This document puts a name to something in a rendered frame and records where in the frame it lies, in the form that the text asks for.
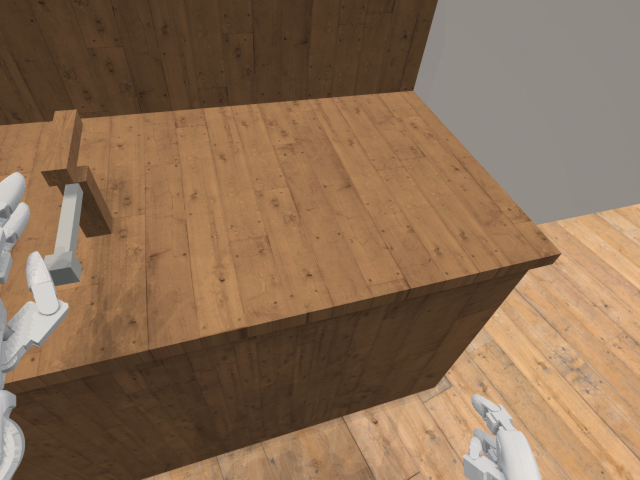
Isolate robot left hand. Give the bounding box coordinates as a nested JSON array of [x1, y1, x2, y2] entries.
[[0, 172, 69, 390]]

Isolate tap lever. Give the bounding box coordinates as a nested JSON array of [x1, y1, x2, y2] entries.
[[44, 183, 83, 286]]

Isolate robot left forearm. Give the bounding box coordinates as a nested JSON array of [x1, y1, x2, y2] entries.
[[0, 390, 25, 480]]

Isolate counter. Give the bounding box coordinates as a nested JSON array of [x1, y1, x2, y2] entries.
[[0, 0, 562, 480]]

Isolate robot right hand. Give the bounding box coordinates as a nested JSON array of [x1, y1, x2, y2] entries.
[[463, 394, 542, 480]]

